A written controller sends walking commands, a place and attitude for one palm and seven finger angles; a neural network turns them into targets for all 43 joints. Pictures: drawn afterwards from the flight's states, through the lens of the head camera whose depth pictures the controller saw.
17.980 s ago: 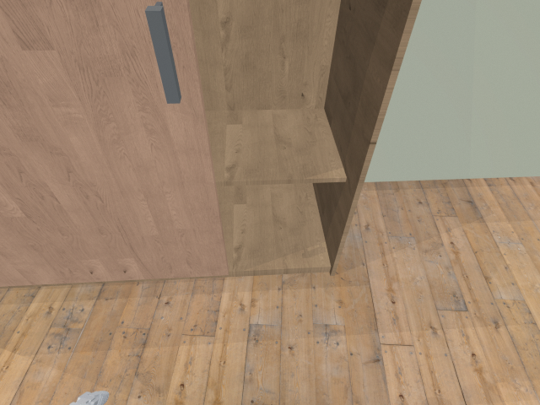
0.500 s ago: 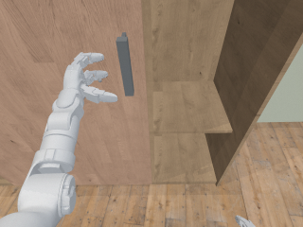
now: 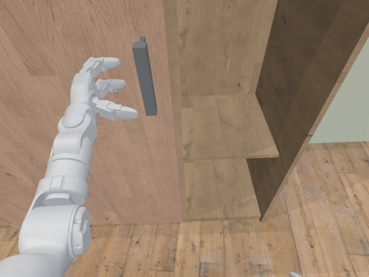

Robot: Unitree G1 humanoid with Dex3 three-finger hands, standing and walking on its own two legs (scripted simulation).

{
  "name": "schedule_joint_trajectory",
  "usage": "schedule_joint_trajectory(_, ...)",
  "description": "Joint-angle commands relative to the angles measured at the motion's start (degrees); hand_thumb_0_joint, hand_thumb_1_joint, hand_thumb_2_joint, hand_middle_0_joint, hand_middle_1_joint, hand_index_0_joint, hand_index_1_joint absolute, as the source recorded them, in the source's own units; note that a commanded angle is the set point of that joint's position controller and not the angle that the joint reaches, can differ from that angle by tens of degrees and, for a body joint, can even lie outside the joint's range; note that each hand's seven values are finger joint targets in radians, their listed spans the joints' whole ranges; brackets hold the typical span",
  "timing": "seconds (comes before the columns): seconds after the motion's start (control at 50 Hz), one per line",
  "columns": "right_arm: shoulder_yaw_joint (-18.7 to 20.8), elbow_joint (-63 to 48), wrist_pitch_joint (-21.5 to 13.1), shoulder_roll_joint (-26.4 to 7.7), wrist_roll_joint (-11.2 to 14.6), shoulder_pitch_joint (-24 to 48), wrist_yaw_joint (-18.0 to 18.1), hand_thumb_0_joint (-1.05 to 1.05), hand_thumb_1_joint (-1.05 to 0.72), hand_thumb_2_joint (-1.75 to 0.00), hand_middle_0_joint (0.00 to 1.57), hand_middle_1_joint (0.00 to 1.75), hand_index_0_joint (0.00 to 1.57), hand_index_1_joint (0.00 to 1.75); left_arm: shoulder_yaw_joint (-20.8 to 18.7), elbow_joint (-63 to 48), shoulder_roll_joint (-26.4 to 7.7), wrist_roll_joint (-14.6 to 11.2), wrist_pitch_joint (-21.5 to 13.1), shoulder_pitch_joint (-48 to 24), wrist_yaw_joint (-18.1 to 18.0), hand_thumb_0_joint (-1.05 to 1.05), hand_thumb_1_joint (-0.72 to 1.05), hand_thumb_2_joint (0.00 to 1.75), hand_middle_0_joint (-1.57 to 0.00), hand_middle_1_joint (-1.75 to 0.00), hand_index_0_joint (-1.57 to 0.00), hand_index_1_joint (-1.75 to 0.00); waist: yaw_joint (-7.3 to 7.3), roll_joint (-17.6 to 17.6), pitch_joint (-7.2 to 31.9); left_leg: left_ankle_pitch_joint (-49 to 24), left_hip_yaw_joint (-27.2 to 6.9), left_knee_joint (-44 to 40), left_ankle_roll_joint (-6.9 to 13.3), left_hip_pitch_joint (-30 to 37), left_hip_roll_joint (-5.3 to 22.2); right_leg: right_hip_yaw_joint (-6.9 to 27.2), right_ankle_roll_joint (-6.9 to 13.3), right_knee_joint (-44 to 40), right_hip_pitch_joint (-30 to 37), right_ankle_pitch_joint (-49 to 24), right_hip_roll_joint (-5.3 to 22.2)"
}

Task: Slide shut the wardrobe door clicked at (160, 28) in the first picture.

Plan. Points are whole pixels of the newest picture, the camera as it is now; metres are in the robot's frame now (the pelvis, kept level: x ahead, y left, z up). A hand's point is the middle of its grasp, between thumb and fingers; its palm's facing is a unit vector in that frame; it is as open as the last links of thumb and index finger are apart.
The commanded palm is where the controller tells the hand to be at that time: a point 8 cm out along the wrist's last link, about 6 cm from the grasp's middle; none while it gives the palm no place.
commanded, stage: move the hooked fingers beside the handle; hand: left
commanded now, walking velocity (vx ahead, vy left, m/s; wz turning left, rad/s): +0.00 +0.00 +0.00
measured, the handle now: (147, 77) +0.51 +0.08 +0.19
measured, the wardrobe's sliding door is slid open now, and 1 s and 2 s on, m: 0.43 0.43 0.43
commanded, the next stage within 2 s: feel for the door with the fingertips in 0.44 s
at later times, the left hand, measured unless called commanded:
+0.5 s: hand (115, 97) +0.43 +0.14 +0.20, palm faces +0.02 -1.00 +0.00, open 14.0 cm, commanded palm +0.41 +0.20 +0.20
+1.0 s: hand (136, 92) +0.44 +0.10 +0.20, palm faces +0.04 -1.00 -0.02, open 14.0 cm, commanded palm +0.42 +0.16 +0.20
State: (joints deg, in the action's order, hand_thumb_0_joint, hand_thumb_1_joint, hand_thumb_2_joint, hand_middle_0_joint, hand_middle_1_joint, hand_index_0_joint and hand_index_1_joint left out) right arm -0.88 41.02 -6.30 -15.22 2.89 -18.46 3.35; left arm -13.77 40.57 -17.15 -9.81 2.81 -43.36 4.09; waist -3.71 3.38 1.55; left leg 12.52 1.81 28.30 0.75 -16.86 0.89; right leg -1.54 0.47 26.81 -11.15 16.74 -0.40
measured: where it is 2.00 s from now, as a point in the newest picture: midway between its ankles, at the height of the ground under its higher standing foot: outside the picture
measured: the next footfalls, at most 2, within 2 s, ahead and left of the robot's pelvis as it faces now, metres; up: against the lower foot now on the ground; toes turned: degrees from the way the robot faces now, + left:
none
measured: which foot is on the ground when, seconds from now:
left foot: down 0.00-1.00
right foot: down 0.00-1.00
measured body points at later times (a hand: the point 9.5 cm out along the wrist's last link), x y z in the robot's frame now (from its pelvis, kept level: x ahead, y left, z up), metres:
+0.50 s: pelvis +0.01 +0.00 +0.00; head +0.00 -0.02 +0.45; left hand +0.42 +0.20 +0.20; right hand +0.14 -0.25 -0.10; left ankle +0.02 +0.11 -0.74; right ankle -0.03 -0.11 -0.74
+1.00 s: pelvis +0.00 +0.00 +0.00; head +0.00 -0.02 +0.45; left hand +0.43 +0.15 +0.20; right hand +0.10 -0.25 -0.12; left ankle +0.02 +0.11 -0.74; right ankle -0.03 -0.11 -0.74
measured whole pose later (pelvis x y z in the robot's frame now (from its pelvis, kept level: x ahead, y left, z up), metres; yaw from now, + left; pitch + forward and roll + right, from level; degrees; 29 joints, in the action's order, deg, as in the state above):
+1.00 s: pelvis +0.00 +0.00 +0.00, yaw +0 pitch +1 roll +0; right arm -0.7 41.3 -5.0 -14.2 2.3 -17.1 2.6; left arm -9.0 35.8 -11.3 -8.3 6.6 -43.1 -2.9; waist -3.3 3.2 1.5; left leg 12.3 1.6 27.7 0.5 -15.9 0.7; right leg -1.7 0.7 26.9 -10.4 17.0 -0.3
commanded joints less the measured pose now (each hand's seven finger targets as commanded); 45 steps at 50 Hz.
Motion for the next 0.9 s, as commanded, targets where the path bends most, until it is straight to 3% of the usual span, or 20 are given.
schedule_joint_trajectory(0.0, 2.54, -7.79, -2.21, -7.61, 0.29, 2.79, 0.55, 0.00, -0.90, -0.90, 0.20, 0.30, 0.20, 0.30, -3.66, -11.46, -13.82, -0.18, -2.61, -25.52, 0.75, 0.00, -0.50, 0.30, -0.30, -1.20, -0.30, -1.20, 1.22, -4.50, 15.49, -11.58, -1.74, -1.60, 2.00, 11.39, -1.08, -0.42, 0.37, -4.21, -0.58, -16.85, -1.07)
schedule_joint_trajectory(0.02, 2.51, -8.06, -2.16, -7.43, 0.57, 3.03, 0.41, 0.00, -0.90, -0.90, 0.20, 0.30, 0.20, 0.30, -2.59, -11.13, -12.39, -0.03, -2.17, -25.06, 0.97, 0.00, -0.50, 0.30, -0.30, -1.20, -0.30, -1.20, 0.96, -4.52, 14.58, -11.87, -1.49, -1.61, 2.07, 11.66, -1.01, -0.39, 0.21, -4.11, -1.67, -17.64, -1.27)
schedule_joint_trajectory(0.1, 2.71, -9.23, -1.77, -7.42, 0.26, 3.51, 0.37, 0.00, -0.90, -0.90, 0.20, 0.30, 0.20, 0.30, -4.35, -16.30, -14.13, -0.60, -2.03, -22.36, 1.33, 0.00, -0.50, 0.30, -0.30, -1.20, -0.30, -1.20, 2.05, -3.92, 17.70, -15.16, -1.40, -1.36, 2.12, 12.58, -1.17, -0.47, 0.44, -3.73, 1.94, -21.08, -1.02)
schedule_joint_trajectory(0.18, 2.94, -9.79, -2.10, -7.03, 0.46, 4.53, 0.29, 0.00, -0.90, -0.90, 0.20, 0.30, 0.20, 0.30, -3.07, -21.89, -12.34, -1.23, -2.49, -23.59, 1.85, 0.00, -0.50, 0.30, -0.30, -1.20, -0.30, -1.20, 1.16, -3.42, 18.42, -16.82, -1.41, -0.98, 2.29, 15.19, -1.05, -0.38, 0.17, -3.69, 0.83, -22.89, -1.32)
schedule_joint_trajectory(0.22, 2.84, -9.48, -1.92, -7.08, 0.72, 4.85, 0.36, 0.00, -0.90, -0.90, 0.20, 0.30, 0.20, 0.30, -2.08, -21.85, -11.54, -1.16, -2.16, -23.34, 1.83, 0.00, -0.50, 0.30, -0.30, -1.20, -0.30, -1.20, 0.74, -3.54, 16.43, -15.67, -1.54, -1.13, 2.27, 15.01, -0.92, -0.53, 0.19, -4.05, -0.51, -21.19, -1.44)
schedule_joint_trajectory(0.24, 2.77, -9.54, -2.03, -6.89, 0.71, 5.22, 0.26, 0.00, -0.90, -0.90, 0.20, 0.30, 0.20, 0.30, -0.33, -23.27, -9.89, -1.24, -1.89, -24.40, 1.92, 0.00, -0.50, 0.30, -0.30, -1.20, -0.30, -1.20, 0.51, -1.28, 16.32, -15.84, -1.62, -1.06, 2.16, 15.72, -1.00, -0.57, 0.30, -4.03, -1.12, -20.88, -1.33)
schedule_joint_trajectory(0.28, 2.77, -9.44, -2.01, -6.86, 0.77, 5.77, 0.34, 0.00, -0.90, -0.90, 0.20, 0.30, 0.20, 0.30, -0.64, -22.94, -9.84, -1.33, -0.80, -22.74, 1.72, 0.00, -0.50, 0.30, -0.30, -1.20, -0.30, -1.20, 0.77, -0.57, 16.47, -15.94, -2.02, -0.89, 2.04, 16.55, -0.90, -0.62, 0.42, -4.03, -1.86, -20.14, -1.33)
schedule_joint_trajectory(0.36, 2.45, -8.76, -1.50, -7.03, 0.93, 6.03, 0.58, 0.00, -0.90, -0.90, 0.20, 0.30, 0.20, 0.30, 1.11, -19.62, -7.67, -1.59, 1.50, -24.53, 1.11, 0.00, -0.50, 0.30, -0.30, -1.20, -0.30, -1.20, -0.09, -3.64, 12.84, -12.42, -2.36, -1.26, 2.00, 14.31, -0.92, -0.94, 0.28, -4.60, -4.15, -16.64, -1.37)
schedule_joint_trajectory(0.38, 2.42, -8.47, -1.50, -7.12, 0.73, 5.71, 0.62, 0.00, -0.90, -0.90, 0.20, 0.30, 0.20, 0.30, 1.14, -19.05, -7.59, -1.57, 1.60, -25.70, 0.80, 0.00, -0.50, 0.30, -0.30, -1.20, -0.30, -1.20, -0.28, -4.64, 13.31, -12.39, -2.74, -1.34, 1.98, 14.30, -0.95, -1.08, 0.30, -4.42, -4.10, -16.37, -1.33)
schedule_joint_trajectory(0.44, 2.39, -8.86, -1.40, -6.85, 0.38, 6.21, 0.58, 0.00, -0.90, -0.90, 0.20, 0.30, 0.20, 0.30, -0.51, -21.14, -9.20, -1.09, 0.73, -26.19, -0.43, 0.00, -0.50, 0.30, -0.30, -1.20, -0.30, -1.20, 0.59, -3.36, 16.52, -14.23, -2.70, -1.10, 1.89, 15.71, -0.93, -0.84, 0.47, -3.83, -2.54, -17.69, -1.07)
schedule_joint_trajectory(0.48, 2.21, -9.40, -1.49, -6.36, 0.25, 6.59, 0.34, 0.00, -0.90, -0.90, 0.20, 0.30, 0.20, 0.30, 0.12, -23.42, -8.23, -0.80, -0.21, -26.65, -0.92, 0.00, -0.50, 0.30, -0.30, -1.20, -0.30, -1.20, 0.94, -1.41, 19.31, -16.82, -2.95, -0.72, 1.65, 17.64, -0.98, -0.76, 0.64, -3.15, -1.64, -19.56, -1.01)
schedule_joint_trajectory(0.52, 2.15, -9.04, -1.11, -6.51, 0.22, 6.41, 0.25, 0.00, -0.90, -0.90, 0.20, 0.30, 0.20, 0.30, -0.55, -21.33, -8.97, -0.50, -0.65, -24.74, -1.42, 0.00, -0.50, 0.30, -0.30, -1.20, -0.30, -1.20, 0.98, -3.82, 17.59, -15.97, -2.93, -1.02, 1.65, 16.16, -0.72, -0.84, 0.50, -3.37, -1.51, -19.08, -1.13)
schedule_joint_trajectory(0.56, 2.14, -8.86, -1.08, -6.48, 0.26, 6.41, 0.25, 0.00, -0.90, -0.90, 0.20, 0.30, 0.20, 0.30, 0.80, -19.34, -7.03, -0.62, -0.29, -25.41, -1.69, 0.00, -0.50, 0.30, -0.30, -1.20, -0.30, -1.20, 0.67, -5.54, 16.09, -14.79, -2.88, -1.20, 1.75, 15.06, -0.72, -0.97, 0.40, -3.42, -2.04, -18.50, -1.25)
schedule_joint_trajectory(0.58, 2.08, -8.83, -1.06, -6.28, 0.41, 6.75, 0.16, 0.00, -0.90, -0.90, 0.20, 0.30, 0.20, 0.30, 2.88, -19.64, -4.93, -0.64, -0.16, -26.92, -1.55, 0.00, -0.50, 0.30, -0.30, -1.20, -0.30, -1.20, 0.04, -4.45, 15.19, -13.70, -2.66, -1.25, 1.72, 15.23, -0.80, -0.88, 0.31, -3.75, -3.10, -17.55, -1.18)
schedule_joint_trajectory(0.6, 2.14, -8.49, -0.81, -6.49, 0.27, 6.42, 0.20, 0.00, -0.90, -0.90, 0.20, 0.30, 0.20, 0.30, 1.40, -17.62, -6.12, -0.64, 0.26, -25.06, -1.99, 0.00, -0.50, 0.30, -0.30, -1.20, -0.30, -1.20, 0.78, -5.32, 14.37, -12.69, -2.80, -1.35, 1.72, 14.00, -0.77, -1.00, 0.49, -4.11, -2.50, -16.07, -1.06)
schedule_joint_trajectory(0.68, 2.17, -9.03, -0.93, -5.98, 0.44, 6.70, -0.06, 0.00, -0.90, -0.90, 0.20, 0.30, 0.20, 0.30, 4.31, -19.38, -2.40, -0.21, 1.05, -26.68, -2.72, 0.00, -0.50, 0.30, -0.30, -1.20, -0.30, -1.20, 0.56, -2.86, 15.85, -13.81, -2.67, -1.23, 1.61, 15.38, -0.89, -0.93, 0.49, -3.72, -3.23, -17.11, -1.18)
schedule_joint_trajectory(0.78, 2.31, -8.22, -1.13, -5.89, 0.06, 6.05, -0.09, 0.00, -0.90, -0.90, 0.20, 0.30, 0.20, 0.30, 3.69, -19.58, -2.35, -0.13, 0.55, -29.63, -4.78, 0.00, -0.50, 0.30, -0.30, -1.20, -0.30, -1.20, 0.33, -5.49, 16.34, -12.91, -2.85, -1.57, 1.69, 15.12, -0.76, -0.84, 0.36, -4.00, -3.04, -15.93, -1.41)
schedule_joint_trajectory(0.8, 2.27, -7.92, -1.00, -6.05, -0.28, 5.78, -0.04, 0.00, -0.90, -0.90, 0.20, 0.30, 0.20, 0.30, 2.21, -19.17, -4.14, -0.01, 0.29, -29.03, -5.39, 0.00, -0.50, 0.30, -0.30, -1.20, -0.30, -1.20, 1.02, -5.92, 16.41, -12.62, -2.87, -1.84, 1.57, 13.96, -0.71, -0.94, 0.47, -4.06, -1.66, -15.30, -1.22)
schedule_joint_trajectory(0.84, 2.28, -7.76, -1.00, -5.98, -0.34, 5.66, -0.05, 0.00, -0.90, -0.90, 0.20, 0.30, 0.20, 0.30, 0.95, -19.03, -5.51, 0.42, -0.20, -30.02, -6.12, 0.00, -0.50, 0.30, -0.30, -1.20, -0.30, -1.20, 0.97, -5.64, 16.83, -12.92, -2.37, -1.88, 1.67, 13.76, -0.84, -0.52, 0.29, -3.92, -1.30, -16.44, -1.28)
schedule_joint_trajectory(0.88, 2.40, -7.85, -1.39, -5.47, -0.29, 5.53, -0.31, 0.00, -0.90, -0.90, 0.20, 0.30, 0.20, 0.30, 3.62, -20.45, -2.63, 1.20, -0.88, -31.20, -6.52, 0.00, -0.50, 0.30, -0.30, -1.20, -0.30, -1.20, 0.47, -4.77, 17.45, -13.62, -2.05, -1.59, 1.76, 14.91, -0.95, -0.47, 0.25, -3.72, -1.69, -17.33, -1.34)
